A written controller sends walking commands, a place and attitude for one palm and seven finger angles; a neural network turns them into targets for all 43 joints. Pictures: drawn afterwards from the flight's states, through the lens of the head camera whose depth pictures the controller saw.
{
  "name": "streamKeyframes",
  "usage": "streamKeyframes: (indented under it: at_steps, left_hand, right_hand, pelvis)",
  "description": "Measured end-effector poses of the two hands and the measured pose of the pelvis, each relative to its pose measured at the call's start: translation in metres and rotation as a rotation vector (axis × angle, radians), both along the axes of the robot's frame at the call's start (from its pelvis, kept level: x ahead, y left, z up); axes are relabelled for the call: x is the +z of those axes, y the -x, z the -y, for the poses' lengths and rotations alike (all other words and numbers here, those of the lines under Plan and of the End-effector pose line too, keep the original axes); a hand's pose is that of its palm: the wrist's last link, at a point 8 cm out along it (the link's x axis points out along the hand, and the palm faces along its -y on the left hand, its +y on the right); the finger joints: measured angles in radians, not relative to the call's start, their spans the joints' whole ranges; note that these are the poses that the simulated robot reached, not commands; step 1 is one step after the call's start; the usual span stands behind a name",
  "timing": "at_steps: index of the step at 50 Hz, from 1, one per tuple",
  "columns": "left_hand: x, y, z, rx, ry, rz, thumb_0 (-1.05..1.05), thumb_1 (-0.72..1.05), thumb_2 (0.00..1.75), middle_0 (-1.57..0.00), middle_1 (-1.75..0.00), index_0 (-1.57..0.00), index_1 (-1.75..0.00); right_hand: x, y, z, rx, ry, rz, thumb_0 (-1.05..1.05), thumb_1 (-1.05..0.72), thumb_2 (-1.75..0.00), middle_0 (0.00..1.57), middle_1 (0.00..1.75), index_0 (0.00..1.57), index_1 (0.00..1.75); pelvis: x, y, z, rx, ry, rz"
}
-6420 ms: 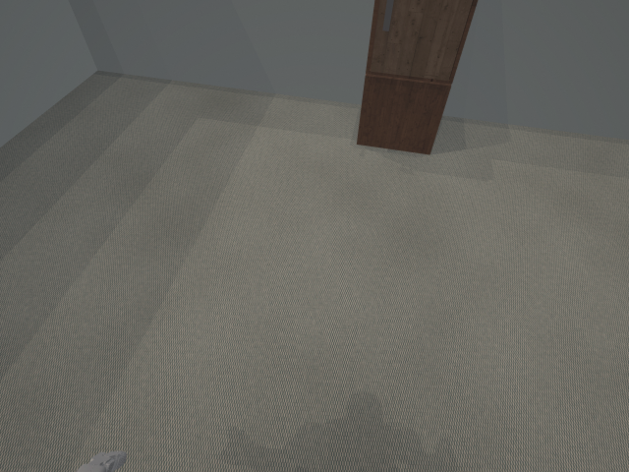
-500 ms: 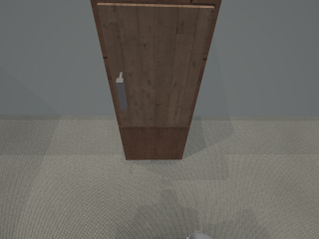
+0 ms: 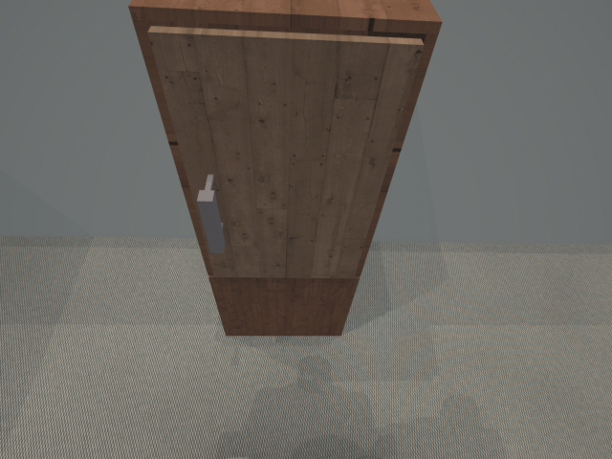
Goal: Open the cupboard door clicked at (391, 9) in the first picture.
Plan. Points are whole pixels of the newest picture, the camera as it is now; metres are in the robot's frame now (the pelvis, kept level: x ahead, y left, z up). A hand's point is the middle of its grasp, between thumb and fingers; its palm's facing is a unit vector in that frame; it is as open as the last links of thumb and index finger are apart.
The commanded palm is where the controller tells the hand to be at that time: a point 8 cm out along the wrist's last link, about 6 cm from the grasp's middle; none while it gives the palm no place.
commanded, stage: come to a stop and stand still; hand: left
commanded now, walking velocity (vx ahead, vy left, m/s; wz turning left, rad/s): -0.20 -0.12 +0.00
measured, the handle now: (214, 214) +0.52 +0.21 -0.06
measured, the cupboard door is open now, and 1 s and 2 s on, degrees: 0 0 0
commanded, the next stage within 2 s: look again from close up in 0.88 s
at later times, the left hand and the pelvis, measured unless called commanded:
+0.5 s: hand out of the picture +0.01 +0.13 -0.16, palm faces +0.01 -0.97 -0.24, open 7.3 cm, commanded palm none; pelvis -0.04 -0.06 +0.01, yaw -1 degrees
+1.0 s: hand out of the picture -0.09 +0.11 -0.17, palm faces +0.02 -0.99 -0.17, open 7.4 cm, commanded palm none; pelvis -0.07 -0.06 +0.01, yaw -1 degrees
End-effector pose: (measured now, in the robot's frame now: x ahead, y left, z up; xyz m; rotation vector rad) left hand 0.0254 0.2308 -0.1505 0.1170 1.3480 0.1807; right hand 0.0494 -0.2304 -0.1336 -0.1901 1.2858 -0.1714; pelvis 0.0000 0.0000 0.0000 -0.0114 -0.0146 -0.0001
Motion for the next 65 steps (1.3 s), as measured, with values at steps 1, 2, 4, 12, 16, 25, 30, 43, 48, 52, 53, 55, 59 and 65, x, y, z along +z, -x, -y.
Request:
streamKeyframes:
  at_steps: [1,2,4,12,16,25,30,43,48,52,53,55,59,65]
  left_hand:
    - [0.001,0.000,-0.001,0.000,0.000,-0.010,0.00,0.92,0.89,-0.20,-0.30,-0.20,-0.30]
    - [0.002,0.001,-0.002,0.000,-0.002,-0.017,0.00,0.92,0.89,-0.20,-0.30,-0.20,-0.30]
    - [0.005,0.002,-0.004,-0.002,-0.009,-0.025,0.00,0.91,0.89,-0.20,-0.30,-0.20,-0.30]
    - [0.017,0.002,0.004,-0.040,-0.064,-0.002,0.01,0.91,0.89,-0.20,-0.30,-0.20,-0.30]
    - [0.020,0.006,0.020,-0.062,-0.103,0.046,0.01,0.91,0.89,-0.20,-0.30,-0.20,-0.30]
    - [0.026,0.025,0.057,-0.068,-0.057,0.054,0.01,0.91,0.89,-0.20,-0.30,-0.20,-0.30]
    - [0.014,0.037,0.060,-0.038,-0.021,0.053,0.01,0.92,0.89,-0.20,-0.30,-0.20,-0.30]
    - [0.016,0.100,0.067,-0.010,0.004,-0.069,0.01,0.91,0.89,-0.20,-0.30,-0.20,-0.30]
    - [0.016,0.118,0.074,-0.001,0.019,-0.113,0.01,0.91,0.89,-0.20,-0.30,-0.20,-0.30]
    - [0.014,0.122,0.073,-0.033,0.024,-0.102,0.01,0.90,0.89,-0.20,-0.30,-0.20,-0.30]
    - [0.013,0.120,0.071,-0.036,0.019,-0.088,0.01,0.90,0.89,-0.20,-0.30,-0.20,-0.30]
    - [0.012,0.114,0.063,-0.036,0.007,-0.056,0.01,0.90,0.89,-0.20,-0.30,-0.20,-0.30]
    - [0.011,0.093,0.044,-0.041,-0.021,0.019,0.01,0.90,0.89,-0.20,-0.30,-0.20,-0.30]
    - [0.021,0.056,0.015,-0.065,-0.067,0.140,0.01,0.90,0.89,-0.20,-0.30,-0.20,-0.30]
  right_hand:
    - [0.002,-0.005,-0.001,0.004,0.004,0.007,0.01,-0.94,-0.90,0.20,0.30,0.20,0.30]
    - [0.004,-0.009,-0.002,0.009,0.006,0.014,0.01,-0.94,-0.90,0.20,0.30,0.20,0.30]
    - [0.006,-0.017,-0.002,0.014,0.005,0.027,0.01,-0.93,-0.90,0.20,0.30,0.20,0.30]
    - [0.000,-0.019,0.021,-0.008,-0.025,0.087,0.00,-0.92,-0.90,0.21,0.30,0.20,0.30]
    - [-0.015,-0.004,0.043,-0.035,-0.057,0.089,0.00,-0.91,-0.90,0.21,0.30,0.20,0.30]
    - [-0.009,0.052,0.064,-0.065,-0.051,-0.009,0.00,-0.91,-0.90,0.20,0.30,0.19,0.30]
    - [-0.008,0.088,0.058,-0.045,-0.031,-0.080,0.00,-0.91,-0.90,0.20,0.30,0.19,0.30]
    - [-0.004,0.135,0.036,-0.045,-0.083,-0.151,0.00,-0.91,-0.90,0.20,0.30,0.20,0.30]
    - [-0.005,0.143,0.032,-0.054,-0.089,-0.159,0.00,-0.91,-0.90,0.20,0.30,0.20,0.30]
    - [-0.005,0.142,0.035,-0.044,-0.083,-0.136,0.00,-0.91,-0.90,0.20,0.30,0.20,0.30]
    - [-0.005,0.139,0.038,-0.043,-0.072,-0.119,0.00,-0.91,-0.90,0.21,0.30,0.20,0.30]
    - [-0.005,0.132,0.046,-0.044,-0.044,-0.083,0.01,-0.91,-0.90,0.21,0.30,0.20,0.30]
    - [0.000,0.114,0.058,-0.039,0.010,-0.010,0.01,-0.91,-0.90,0.20,0.30,0.20,0.30]
    - [0.011,0.084,0.065,0.001,0.054,0.090,0.01,-0.91,-0.90,0.20,0.30,0.20,0.30]
  pelvis:
    - [0.001,0.000,-0.001,-0.002,-0.002,-0.003]
    - [0.003,0.000,-0.001,-0.002,-0.001,-0.007]
    - [0.005,0.002,0.000,-0.005,-0.001,-0.013]
    - [0.004,0.019,0.021,-0.024,-0.014,-0.016]
    - [-0.004,0.028,0.040,-0.023,-0.028,-0.004]
    - [0.006,0.043,0.056,-0.015,-0.029,-0.008]
    - [0.003,0.053,0.058,0.003,-0.007,-0.006]
    - [0.012,0.070,0.059,-0.007,-0.016,0.000]
    - [0.012,0.070,0.057,-0.011,-0.017,-0.002]
    - [0.009,0.073,0.056,-0.005,-0.017,-0.004]
    - [0.007,0.073,0.055,-0.001,-0.014,-0.005]
    - [0.005,0.071,0.052,0.004,-0.009,-0.004]
    - [0.002,0.069,0.045,0.005,-0.006,0.007]
    - [0.003,0.071,0.035,0.001,-0.006,0.025]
